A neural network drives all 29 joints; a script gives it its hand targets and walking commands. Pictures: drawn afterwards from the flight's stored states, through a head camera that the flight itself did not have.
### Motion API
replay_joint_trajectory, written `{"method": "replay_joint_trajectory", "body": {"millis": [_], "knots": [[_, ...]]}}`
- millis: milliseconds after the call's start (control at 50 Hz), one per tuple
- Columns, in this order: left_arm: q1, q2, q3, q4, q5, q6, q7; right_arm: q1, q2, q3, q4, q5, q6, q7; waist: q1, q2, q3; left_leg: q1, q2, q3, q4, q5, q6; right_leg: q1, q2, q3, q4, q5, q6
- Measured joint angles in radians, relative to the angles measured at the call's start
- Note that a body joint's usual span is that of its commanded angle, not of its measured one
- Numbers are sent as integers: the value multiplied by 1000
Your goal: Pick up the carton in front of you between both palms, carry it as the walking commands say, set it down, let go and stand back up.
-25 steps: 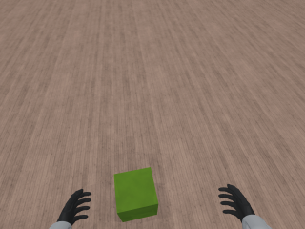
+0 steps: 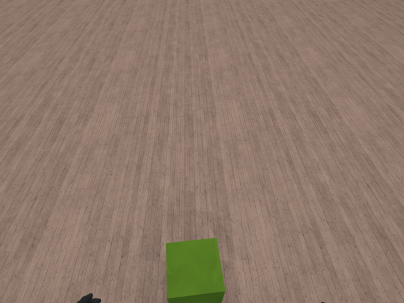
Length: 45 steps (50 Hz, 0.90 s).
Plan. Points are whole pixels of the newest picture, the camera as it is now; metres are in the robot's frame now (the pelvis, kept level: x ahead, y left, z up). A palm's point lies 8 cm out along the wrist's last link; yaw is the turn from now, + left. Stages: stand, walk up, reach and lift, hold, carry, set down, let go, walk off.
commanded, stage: stand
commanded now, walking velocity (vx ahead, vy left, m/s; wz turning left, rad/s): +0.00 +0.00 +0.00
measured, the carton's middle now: (194, 275) +0.36 +0.04 -0.63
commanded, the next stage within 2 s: none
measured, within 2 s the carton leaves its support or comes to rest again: neither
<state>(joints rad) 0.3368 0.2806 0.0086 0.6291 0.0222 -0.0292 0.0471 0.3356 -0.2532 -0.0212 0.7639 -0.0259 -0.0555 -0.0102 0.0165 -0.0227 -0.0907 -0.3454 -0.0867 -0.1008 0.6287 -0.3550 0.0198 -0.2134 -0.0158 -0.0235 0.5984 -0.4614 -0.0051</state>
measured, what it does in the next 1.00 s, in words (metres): stands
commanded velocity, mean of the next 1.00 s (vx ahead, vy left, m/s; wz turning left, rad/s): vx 0.00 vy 0.00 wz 0.00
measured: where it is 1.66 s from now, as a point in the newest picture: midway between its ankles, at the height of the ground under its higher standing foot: outside the picture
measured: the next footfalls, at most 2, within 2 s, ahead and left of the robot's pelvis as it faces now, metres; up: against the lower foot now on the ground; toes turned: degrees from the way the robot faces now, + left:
none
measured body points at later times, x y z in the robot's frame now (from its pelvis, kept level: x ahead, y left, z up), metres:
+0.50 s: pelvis +0.00 +0.00 +0.00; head +0.01 +0.01 +0.45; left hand +0.04 +0.28 -0.13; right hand +0.09 -0.25 -0.13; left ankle -0.02 +0.11 -0.72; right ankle -0.10 -0.11 -0.72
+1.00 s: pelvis -0.02 +0.00 +0.00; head -0.01 +0.01 +0.45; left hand -0.03 +0.27 -0.14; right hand +0.07 -0.25 -0.13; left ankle -0.02 +0.11 -0.72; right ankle -0.10 -0.11 -0.72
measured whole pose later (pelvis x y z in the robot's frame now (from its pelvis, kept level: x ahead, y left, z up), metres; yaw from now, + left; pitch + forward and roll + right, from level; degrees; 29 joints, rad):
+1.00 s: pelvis -0.02 +0.00 +0.00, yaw +4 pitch +1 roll +0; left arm 0.42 0.26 0.00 0.81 0.02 0.03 0.05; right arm 0.30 -0.24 0.01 0.85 -0.02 0.01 -0.04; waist 0.02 -0.01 -0.02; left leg -0.33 -0.10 -0.16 0.66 -0.34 0.02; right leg -0.14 -0.02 -0.11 0.58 -0.45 -0.01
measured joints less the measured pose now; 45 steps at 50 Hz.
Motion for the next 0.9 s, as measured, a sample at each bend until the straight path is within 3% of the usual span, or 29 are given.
{"method": "replay_joint_trajectory", "body": {"millis": [280, 900], "knots": [[45, -15, -10, 45, -9, 32, 14, -14, 14, 17, 14, 3, 34, -18, 6, 13, 3, -17, -11, -27, 65, -40, 8, 16, -7, -39, 22, -33, 5], [83, -14, -12, 158, -1, 55, 8, -28, 14, 30, 71, 7, 64, -25, 7, 12, 63, 11, -11, -57, 44, 3, 2, 64, -7, -81, -14, 4, 1]]}}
